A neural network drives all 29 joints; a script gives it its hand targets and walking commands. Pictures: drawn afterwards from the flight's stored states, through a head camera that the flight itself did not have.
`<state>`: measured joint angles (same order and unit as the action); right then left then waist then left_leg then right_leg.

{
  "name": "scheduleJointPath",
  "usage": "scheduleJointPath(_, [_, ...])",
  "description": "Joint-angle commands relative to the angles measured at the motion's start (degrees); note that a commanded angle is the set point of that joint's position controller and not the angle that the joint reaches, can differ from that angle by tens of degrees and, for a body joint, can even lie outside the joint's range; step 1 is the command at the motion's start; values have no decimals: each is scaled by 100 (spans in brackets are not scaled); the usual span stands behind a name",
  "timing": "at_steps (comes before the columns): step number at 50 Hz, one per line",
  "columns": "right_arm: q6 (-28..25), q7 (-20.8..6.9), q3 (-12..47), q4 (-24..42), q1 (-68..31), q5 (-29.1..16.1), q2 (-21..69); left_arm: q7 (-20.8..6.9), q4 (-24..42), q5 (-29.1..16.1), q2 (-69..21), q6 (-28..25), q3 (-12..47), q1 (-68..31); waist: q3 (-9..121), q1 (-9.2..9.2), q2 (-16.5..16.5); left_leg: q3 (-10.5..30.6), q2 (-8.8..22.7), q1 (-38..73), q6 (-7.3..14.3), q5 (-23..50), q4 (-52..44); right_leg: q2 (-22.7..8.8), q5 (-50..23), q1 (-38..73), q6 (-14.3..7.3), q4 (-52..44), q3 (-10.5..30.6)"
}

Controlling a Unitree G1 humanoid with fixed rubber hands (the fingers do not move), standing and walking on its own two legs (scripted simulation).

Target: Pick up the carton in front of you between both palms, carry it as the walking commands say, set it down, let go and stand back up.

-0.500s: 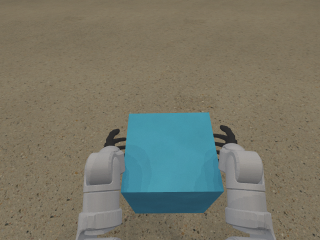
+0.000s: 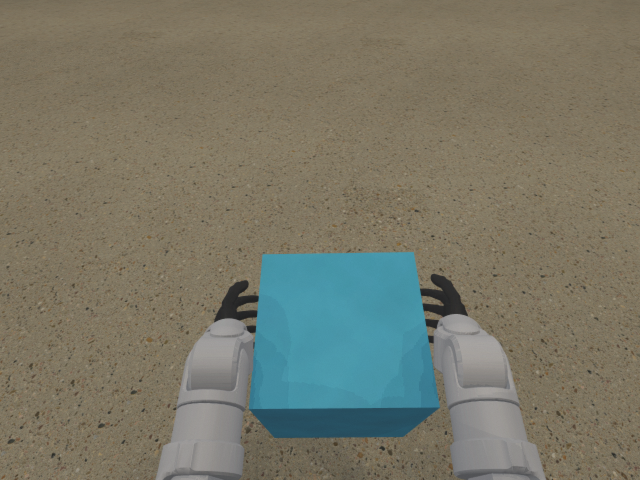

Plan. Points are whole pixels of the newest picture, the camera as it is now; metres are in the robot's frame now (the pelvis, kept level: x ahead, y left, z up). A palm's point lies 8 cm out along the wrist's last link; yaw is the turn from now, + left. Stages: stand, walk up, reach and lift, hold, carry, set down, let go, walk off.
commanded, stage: carry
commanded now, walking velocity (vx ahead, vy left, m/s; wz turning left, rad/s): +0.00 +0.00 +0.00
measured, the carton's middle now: (338, 352) +0.31 +0.00 -0.06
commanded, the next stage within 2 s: hold in 0.72 s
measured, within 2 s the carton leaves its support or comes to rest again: neither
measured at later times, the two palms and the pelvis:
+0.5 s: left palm (234, 333) +0.28 +0.14 +0.04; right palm (464, 331) +0.29 -0.16 +0.04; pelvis +0.00 -0.01 +0.00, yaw +0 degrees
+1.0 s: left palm (265, 320) +0.30 +0.10 +0.04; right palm (502, 354) +0.25 -0.20 +0.05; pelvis +0.00 +0.01 +0.01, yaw -10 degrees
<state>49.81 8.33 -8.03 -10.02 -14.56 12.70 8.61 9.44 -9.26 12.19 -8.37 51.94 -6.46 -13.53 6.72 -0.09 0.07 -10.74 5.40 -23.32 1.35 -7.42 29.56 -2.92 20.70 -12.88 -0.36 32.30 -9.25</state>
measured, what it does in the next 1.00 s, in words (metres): stands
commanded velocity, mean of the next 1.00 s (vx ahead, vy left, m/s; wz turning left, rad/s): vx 0.00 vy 0.00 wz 0.00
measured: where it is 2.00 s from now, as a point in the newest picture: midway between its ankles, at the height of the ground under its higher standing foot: outside the picture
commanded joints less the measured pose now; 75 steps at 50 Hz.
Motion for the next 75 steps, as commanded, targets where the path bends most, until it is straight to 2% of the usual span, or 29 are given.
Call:
scheduleJointPath(1, [-530, -2266, 3170, 40, -2406, -1770, 5969, -2319, 445, -1867, -5821, -755, 3206, -2940, 1249, 4, -52, 685, 505, 1145, -22, 552, -318, -579, -584, -308, -82, -722, 599])
scheduleJointPath(7, [-1167, -2164, 2553, -331, -2517, -1142, 5400, -2203, 63, -1217, -5337, -1391, 2588, -3019, 1219, 9, -44, 667, 508, 1137, -62, 443, -350, -587, -526, -322, -111, -773, 627])
scheduleJointPath(12, [-1432, -2163, 2460, -552, -2617, -1032, 5427, -2212, -210, -1081, -5366, -1649, 2452, -3060, 1277, 5, -38, 653, 508, 1161, -76, 524, -319, -594, -623, -281, -139, -745, 637])
scheduleJointPath(17, [-1217, -2143, 2802, -240, -2393, -1232, 5522, -2205, 64, -1276, -5424, -1436, 2783, -2829, 1374, 0, -32, 615, 515, 1197, -71, 810, -230, -594, -931, -220, -134, -645, 615])
scheduleJointPath(21, [-1016, -2110, 2752, -163, -2191, -1215, 5362, -2172, 161, -1257, -5277, -1237, 2737, -2626, 1320, -4, -11, 579, 513, 1166, -68, 859, -196, -592, -1054, -242, -128, -622, 594])
scheduleJointPath(28, [-1030, -2100, 2847, 7, -2355, -1294, 5370, -2168, 318, -1332, -5283, -1249, 2820, -2788, 1183, -1, -9, 574, 496, 1127, -96, 596, -231, -608, -868, -351, -152, -728, 623])
scheduleJointPath(36, [-1022, -2097, 2889, 17, -2286, -1312, 5372, -2173, 306, -1341, -5280, -1240, 2830, -2689, 1267, -3, -2, 547, 491, 1156, -100, 768, -185, -599, -1098, -256, -159, -663, 592])
scheduleJointPath(37, [-1103, -2164, 2700, -256, -1922, -1237, 5525, -2215, 493, -1261, -5397, -1236, 2734, -2251, 355, 7, 794, 1241, -1241, 3254, 7, 1261, -124, 304, -2225, -1072, -210, -1468, 1728])
scheduleJointPath(38, [-1287, -2118, 2583, -275, -1862, -1059, 5398, -2248, 740, -1217, -5218, -1299, 2704, -2465, 526, 91, 735, 1460, -1107, 3305, -17, 1478, -239, 258, -2315, -785, -280, -1502, 1880])
scheduleJointPath(39, [-1360, -2075, 2600, -232, -1911, -1007, 5416, -2245, 655, -1242, -5240, -1319, 2818, -2483, 633, 67, 549, 1403, -1100, 3244, -68, 1624, -273, 314, -2622, -544, -232, -1407, 1791])
scheduleJointPath(41, [-1399, -1997, 2396, -282, -1863, -905, 5259, -2318, 661, -1345, -5197, -1355, 2992, -2608, 733, 155, 335, 1373, -1162, 2664, -160, 1529, -487, 495, -2846, 581, -124, -1358, 1667])
scheduleJointPath(42, [-1405, -1984, 2389, -277, -1972, -922, 5288, -2333, 645, -1387, -5165, -1383, 3012, -2683, 795, 185, 409, 1372, -1173, 2740, -166, 1286, -558, 553, -2361, 604, -49, -1467, 1629])
scheduleJointPath(46, [-1404, -2177, 2726, -352, -2515, -1228, 5444, -2217, 364, -1117, -5207, -1431, 2795, -2513, 562, -146, 250, 1315, -1221, 2945, -142, 886, -647, 572, -1796, 150, -7, -1541, 1555])
scheduleJointPath(48, [-1381, -2252, 2743, -416, -2641, -1252, 5416, -2211, 219, -1032, -5256, -1434, 2676, -2495, 462, -227, 215, 1306, -1222, 2855, -138, 737, -728, 607, -1587, 180, 2, -1561, 1509])
scheduleJointPath(53, [-1359, -2369, 2575, -577, -2736, -1203, 5385, -2261, -78, -963, -5394, -1403, 2568, -2584, 352, -164, 28, 1310, -1160, 3258, -163, 567, -822, 667, -1087, -241, -50, -1630, 1462])
scheduleJointPath(60, [-1338, -2388, 2278, -718, -2624, -1033, 5388, -2363, -100, -1094, -5486, -1350, 2644, -2859, 497, 40, -81, 1405, -1009, 3552, -231, 574, -971, 807, -943, -352, -138, -1624, 1403])
scheduleJointPath(67, [-1391, -2423, 2098, -830, -2878, -933, 5347, -2393, -218, -1135, -5546, -1349, 2598, -3128, 549, 77, -122, 1529, -882, 3578, -278, 331, -1035, 849, -720, -412, -187, -1602, 1390])
scheduleJointPath(71, [-1552, -2479, 1686, -1367, -3547, -680, 5274, -2410, -887, -908, -5500, -1470, 2072, -3641, 294, 14, -117, 1558, -863, 3295, -249, -483, -978, 821, -207, -720, -200, -1448, 1365])
scheduleJointPath(75, [-1853, -2424, 902, -2212, -4271, -206, 5159, -2412, -1897, -351, -5101, -1779, 1062, -4292, 68, -80, -19, 1523, -890, 2783, -162, -938, -670, 815, 100, -1223, -181, -1107, 1340])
